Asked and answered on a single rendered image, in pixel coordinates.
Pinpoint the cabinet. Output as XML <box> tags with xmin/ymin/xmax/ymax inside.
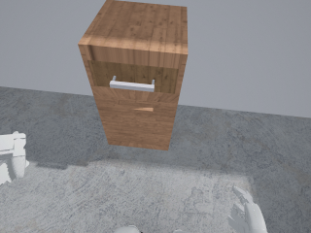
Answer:
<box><xmin>78</xmin><ymin>0</ymin><xmax>189</xmax><ymax>150</ymax></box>

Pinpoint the drawer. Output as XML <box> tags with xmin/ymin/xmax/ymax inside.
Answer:
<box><xmin>88</xmin><ymin>60</ymin><xmax>179</xmax><ymax>94</ymax></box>

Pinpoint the handle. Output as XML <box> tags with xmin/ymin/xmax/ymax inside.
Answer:
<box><xmin>114</xmin><ymin>104</ymin><xmax>154</xmax><ymax>115</ymax></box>
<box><xmin>109</xmin><ymin>76</ymin><xmax>155</xmax><ymax>92</ymax></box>

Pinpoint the right robot hand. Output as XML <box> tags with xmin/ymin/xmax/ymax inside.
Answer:
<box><xmin>228</xmin><ymin>186</ymin><xmax>267</xmax><ymax>233</ymax></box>

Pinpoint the left robot hand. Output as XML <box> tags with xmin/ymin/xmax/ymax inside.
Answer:
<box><xmin>0</xmin><ymin>131</ymin><xmax>29</xmax><ymax>186</ymax></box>

